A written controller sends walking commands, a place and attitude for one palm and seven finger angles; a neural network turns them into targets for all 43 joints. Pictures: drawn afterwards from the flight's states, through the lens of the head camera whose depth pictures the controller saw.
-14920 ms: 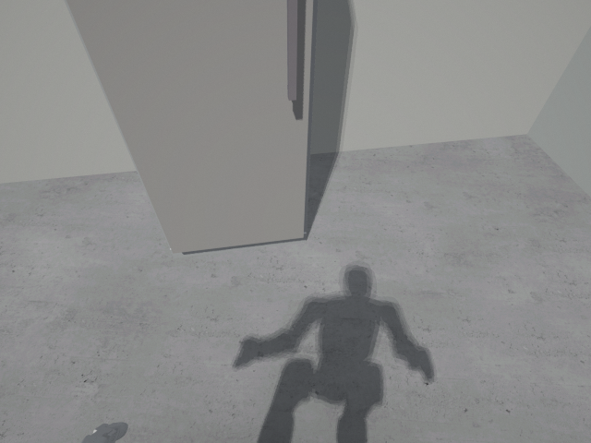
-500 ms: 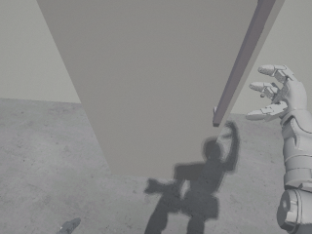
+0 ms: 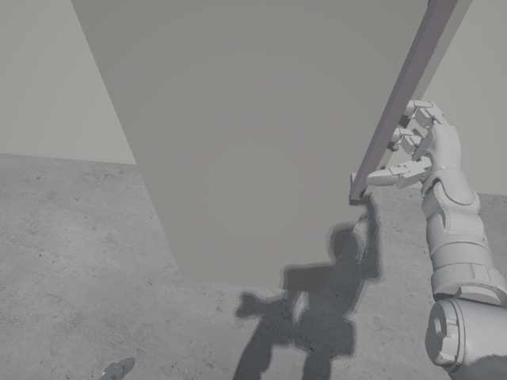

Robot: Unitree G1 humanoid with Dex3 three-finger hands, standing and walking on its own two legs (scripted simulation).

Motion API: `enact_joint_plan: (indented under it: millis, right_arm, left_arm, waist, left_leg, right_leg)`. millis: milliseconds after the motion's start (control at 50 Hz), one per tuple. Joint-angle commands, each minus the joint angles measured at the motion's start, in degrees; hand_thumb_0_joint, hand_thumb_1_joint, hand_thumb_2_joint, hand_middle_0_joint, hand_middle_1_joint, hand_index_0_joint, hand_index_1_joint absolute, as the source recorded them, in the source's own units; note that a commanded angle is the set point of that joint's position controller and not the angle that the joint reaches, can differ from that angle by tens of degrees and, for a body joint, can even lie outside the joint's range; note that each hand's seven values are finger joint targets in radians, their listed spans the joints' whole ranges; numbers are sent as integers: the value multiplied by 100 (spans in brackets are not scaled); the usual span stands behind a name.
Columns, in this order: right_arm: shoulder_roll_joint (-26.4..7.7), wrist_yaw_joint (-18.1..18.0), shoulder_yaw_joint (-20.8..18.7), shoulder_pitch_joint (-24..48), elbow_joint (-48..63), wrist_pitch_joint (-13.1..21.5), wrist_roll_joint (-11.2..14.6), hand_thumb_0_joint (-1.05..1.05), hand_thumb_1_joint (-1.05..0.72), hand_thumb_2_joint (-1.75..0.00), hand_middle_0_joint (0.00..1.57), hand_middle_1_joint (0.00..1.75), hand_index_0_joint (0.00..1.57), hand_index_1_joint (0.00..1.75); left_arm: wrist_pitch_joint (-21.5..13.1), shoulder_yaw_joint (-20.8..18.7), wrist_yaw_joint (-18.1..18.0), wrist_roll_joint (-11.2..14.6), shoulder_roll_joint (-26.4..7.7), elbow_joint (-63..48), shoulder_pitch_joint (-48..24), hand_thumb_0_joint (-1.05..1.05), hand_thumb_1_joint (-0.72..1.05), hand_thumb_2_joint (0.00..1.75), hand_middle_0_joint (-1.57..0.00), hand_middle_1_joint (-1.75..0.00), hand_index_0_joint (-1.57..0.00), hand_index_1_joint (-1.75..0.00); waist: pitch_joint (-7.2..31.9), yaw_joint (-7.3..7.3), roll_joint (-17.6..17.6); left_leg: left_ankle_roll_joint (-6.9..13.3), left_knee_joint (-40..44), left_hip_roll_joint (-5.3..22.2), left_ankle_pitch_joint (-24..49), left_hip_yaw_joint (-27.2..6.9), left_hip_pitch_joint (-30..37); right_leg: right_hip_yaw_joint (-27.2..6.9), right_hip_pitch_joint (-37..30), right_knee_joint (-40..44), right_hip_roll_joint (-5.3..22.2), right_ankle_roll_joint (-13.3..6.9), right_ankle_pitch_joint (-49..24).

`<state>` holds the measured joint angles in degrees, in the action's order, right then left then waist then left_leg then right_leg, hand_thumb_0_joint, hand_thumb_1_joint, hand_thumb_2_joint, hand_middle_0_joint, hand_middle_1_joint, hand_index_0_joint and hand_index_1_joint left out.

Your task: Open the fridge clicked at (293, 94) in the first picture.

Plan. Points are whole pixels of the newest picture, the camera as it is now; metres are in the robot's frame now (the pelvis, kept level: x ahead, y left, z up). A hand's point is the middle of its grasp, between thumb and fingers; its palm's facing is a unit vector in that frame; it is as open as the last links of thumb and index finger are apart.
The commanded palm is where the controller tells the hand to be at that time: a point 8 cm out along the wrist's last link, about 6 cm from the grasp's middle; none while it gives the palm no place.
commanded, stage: feel for the door with the fingertips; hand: right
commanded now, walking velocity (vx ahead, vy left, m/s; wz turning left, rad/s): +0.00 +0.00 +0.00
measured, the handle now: (387, 111) +0.50 -0.14 +0.18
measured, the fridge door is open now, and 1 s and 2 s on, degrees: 0 0 0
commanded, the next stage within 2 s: slide the fingers in behind the handle in 0.18 s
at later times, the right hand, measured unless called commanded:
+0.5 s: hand (395, 146) +0.45 -0.16 +0.15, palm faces -0.01 +1.00 -0.01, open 13.8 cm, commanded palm +0.42 -0.21 +0.15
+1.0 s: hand (385, 147) +0.44 -0.14 +0.16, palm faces -0.03 +1.00 +0.01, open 14.0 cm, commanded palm +0.42 -0.19 +0.15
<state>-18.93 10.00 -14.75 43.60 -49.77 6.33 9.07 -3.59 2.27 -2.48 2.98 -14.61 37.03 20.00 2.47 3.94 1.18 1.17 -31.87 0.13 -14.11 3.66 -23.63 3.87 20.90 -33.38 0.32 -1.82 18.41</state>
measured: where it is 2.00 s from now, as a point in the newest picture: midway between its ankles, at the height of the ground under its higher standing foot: outside the picture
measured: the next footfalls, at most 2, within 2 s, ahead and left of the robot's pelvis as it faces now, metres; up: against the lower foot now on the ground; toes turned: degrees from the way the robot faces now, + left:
none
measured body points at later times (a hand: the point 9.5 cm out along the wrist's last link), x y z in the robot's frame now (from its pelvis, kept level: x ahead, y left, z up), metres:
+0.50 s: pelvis -0.01 +0.01 +0.00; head +0.03 +0.02 +0.45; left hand +0.06 +0.27 -0.12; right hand +0.45 -0.21 +0.15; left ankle +0.02 +0.11 -0.73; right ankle -0.02 -0.10 -0.73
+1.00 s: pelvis -0.01 +0.01 +0.00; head +0.02 +0.01 +0.45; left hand +0.09 +0.26 -0.11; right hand +0.44 -0.19 +0.16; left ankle +0.02 +0.11 -0.73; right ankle -0.02 -0.10 -0.73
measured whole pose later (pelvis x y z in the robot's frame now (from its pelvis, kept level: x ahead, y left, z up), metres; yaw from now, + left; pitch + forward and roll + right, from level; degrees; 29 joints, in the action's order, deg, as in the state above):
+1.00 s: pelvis -0.01 +0.01 +0.00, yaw -1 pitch +5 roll +0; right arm -16.9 9.4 -12.2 44.9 -50.0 7.0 9.8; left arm -4.3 2.0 -2.9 3.2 -15.1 37.3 18.1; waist 2.4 3.1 1.3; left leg 1.8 -32.2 0.1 -14.0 4.5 -23.6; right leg 2.9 21.1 -33.5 0.3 -1.3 17.8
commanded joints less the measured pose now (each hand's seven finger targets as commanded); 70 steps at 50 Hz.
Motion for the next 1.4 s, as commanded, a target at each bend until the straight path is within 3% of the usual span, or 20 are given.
enact_joint_plan:
  millis: [0, 120, 160, 280, 360, 440, 460, 580, 700, 760, 800, 840, 860, 920, 980, 1100, 1160, 1220, 1300, 1380]
  right_arm:
    - [-1269, -14, -158, 3034, 1266, 437, 30, 0, 50, -30, 30, 120, 30, 120]
    - [-1157, 31, -29, 3488, 1010, 575, 36, 0, 50, -30, 30, 120, 30, 120]
    - [-1238, 44, -57, 3564, 795, 631, 52, 0, 50, -30, 30, 120, 30, 120]
    - [-1474, 115, -175, 3979, 438, 806, 18, 0, 50, -30, 30, 120, 30, 120]
    - [-1155, 209, 60, 3753, 364, 874, 76, 0, 50, -30, 30, 120, 30, 120]
    - [-1289, 209, -91, 3601, 690, 930, 104, 0, 50, -30, 30, 120, 30, 120]
    - [-1234, 222, -46, 3455, 714, 920, 142, 0, 50, -30, 30, 120, 30, 120]
    - [-1533, 140, -404, 2810, 868, 677, 115, 0, 50, -30, 30, 120, 30, 120]
    - [-1414, 82, -340, 2634, 1315, 535, 144, 0, 50, -30, 30, 120, 30, 120]
    - [-1126, 50, -23, 2946, 1434, 486, 115, 0, 50, -30, 30, 120, 30, 120]
    - [-1313, 11, -207, 2955, 1389, 471, 101, 0, 50, -30, 30, 120, 30, 120]
    - [-919, 20, 160, 3222, 1402, 465, 100, 0, 50, -30, 30, 120, 30, 120]
    - [-892, -18, 148, 3175, 1333, 477, 103, 0, 50, -30, 30, 120, 30, 120]
    - [-700, -71, 194, 3040, 1297, 459, 133, 0, 50, -30, 30, 120, 30, 120]
    - [-916, -138, -61, 2614, 1090, 385, 98, 0, 50, -30, 30, 120, 30, 120]
    - [-854, -294, 50, 3080, 1277, 411, 8, 0, 50, -30, 30, 120, 30, 120]
    - [-894, -341, -5, 3024, 1509, 532, -7, 0, 50, -30, 30, 120, 30, 120]
    - [-532, -348, 247, 2969, 1517, 517, -12, 0, 50, -30, 30, 120, 30, 120]
    - [-585, -403, 145, 2769, 1427, 379, 6, 0, 50, -30, 30, 120, 30, 120]
    - [-534, -499, 161, 2827, 1672, 365, -25, 0, 50, -30, 30, 120, 30, 120]
  left_arm:
    - [-200, -326, -76, 48, -880, -593, 124, 0, 90, 90, -20, -30, -20, -30]
    - [-255, -305, -105, 38, -873, -500, 183, 0, 90, 90, -20, -30, -20, -30]
    - [-255, -306, -122, 31, -905, -441, 257, 0, 90, 90, -20, -30, -20, -30]
    - [-312, -295, -136, 31, -929, -355, 306, 0, 90, 90, -20, -30, -20, -30]
    - [-325, -305, -109, 36, -930, -384, 340, 0, 90, 90, -20, -30, -20, -30]
    - [-354, -331, -94, 43, -930, -436, 258, 0, 90, 90, -20, -30, -20, -30]
    - [-345, -326, -83, 32, -939, -457, 288, 0, 90, 90, -20, -30, -20, -30]
    - [-272, -321, -62, 55, -927, -609, 131, 0, 90, 90, -20, -30, -20, -30]
    - [-236, -323, -70, 73, -890, -727, 0, 0, 90, 90, -20, -30, -20, -30]
    - [-224, -319, -93, 83, -857, -707, -19, 0, 90, 90, -20, -30, -20, -30]
    - [-237, -317, -112, 73, -875, -667, -1, 0, 90, 90, -20, -30, -20, -30]
    - [-260, -300, -111, 88, -828, -637, -53, 0, 90, 90, -20, -30, -20, -30]
    - [-266, -311, -109, 72, -828, -612, 0, 0, 90, 90, -20, -30, -20, -30]
    - [-308, -314, -76, 58, -818, -580, -32, 0, 90, 90, -20, -30, -20, -30]
    - [-254, -312, -52, 45, -848, -609, -29, 0, 90, 90, -20, -30, -20, -30]
    - [-208, -306, -40, 42, -814, -645, -60, 0, 90, 90, -20, -30, -20, -30]
    - [-221, -329, -31, 12, -805, -658, -26, 0, 90, 90, -20, -30, -20, -30]
    - [-242, -332, -11, 19, -759, -617, -43, 0, 90, 90, -20, -30, -20, -30]
    - [-202, -343, -1, 16, -785, -602, -32, 0, 90, 90, -20, -30, -20, -30]
    - [-201, -344, 8, 7, -762, -640, -69, 0, 90, 90, -20, -30, -20, -30]
  waist:
    - [1939, 57, 15]
    - [1947, 138, 95]
    - [1816, 197, -212]
    - [1954, 231, 13]
    - [1970, 244, -39]
    - [2204, 128, 121]
    - [2207, 122, -72]
    - [1963, -96, -85]
    - [1912, -96, -155]
    - [1740, 50, -49]
    - [1918, -3, -72]
    - [1786, 109, 181]
    - [1806, 112, -42]
    - [1942, 53, 55]
    - [1896, -62, -319]
    - [1808, 12, -139]
    - [2167, -70, -161]
    - [2118, -29, 40]
    - [1957, -40, -310]
    - [2019, -69, -201]
  left_leg:
    - [59, 232, -74, 1603, -235, 956]
    - [59, 241, -69, 1516, -250, 870]
    - [44, 265, -65, 1460, -230, 891]
    - [28, 257, -46, 1303, -317, 861]
    - [48, 213, -63, 1353, -249, 792]
    - [45, 188, -65, 1438, -294, 920]
    - [47, 181, -69, 1486, -266, 1026]
    - [38, 208, -47, 1490, -312, 1230]
    - [20, 257, -43, 1496, -328, 1286]
    - [23, 320, -38, 1350, -306, 1079]
    - [35, 289, -51, 1359, -302, 1109]
    - [42, 314, -53, 1287, -281, 885]
    - [49, 300, -55, 1318, -257, 915]
    - [59, 244, -64, 1466, -231, 855]
    - [53, 191, -53, 1650, -226, 1093]
    - [53, 211, -46, 1490, -243, 961]
    - [68, 150, -64, 1669, -246, 1151]
    - [70, 135, -78, 1790, -222, 995]
    - [48, 190, -80, 1785, -205, 1121]
    - [59, 205, -74, 1748, -226, 1167]
  right_leg:
    - [-427, -734, 389, 23, -24, -1616]
    - [-447, -747, 378, -8, -30, -1488]
    - [-461, -598, 367, -2, -52, -1405]
    - [-447, -483, 328, -60, -64, -1123]
    - [-472, -546, 288, -44, -51, -1258]
    - [-440, -622, 295, -56, -46, -1260]
    - [-454, -566, 299, -50, -59, -1335]
    - [-354, -273, 380, -68, -78, -1206]
    - [-306, -314, 419, -50, -83, -1171]
    - [-329, -433, 409, -40, -86, -1111]
    - [-377, -494, 415, -47, -72, -1135]
    - [-387, -616, 409, -53, -52, -1102]
    - [-419, -636, 376, -43, -64, -1197]
    - [-439, -785, 359, -49, -25, -1376]
    - [-408, -522, 371, -46, -38, -1489]
    - [-410, -537, 381, -45, -29, -1349]
    - [-411, -687, 337, -31, -24, -1604]
    - [-420, -846, 334, -17, 6, -1785]
    - [-390, -644, 399, -21, -14, -1675]
    - [-374, -678, 413, -37, -25, -1643]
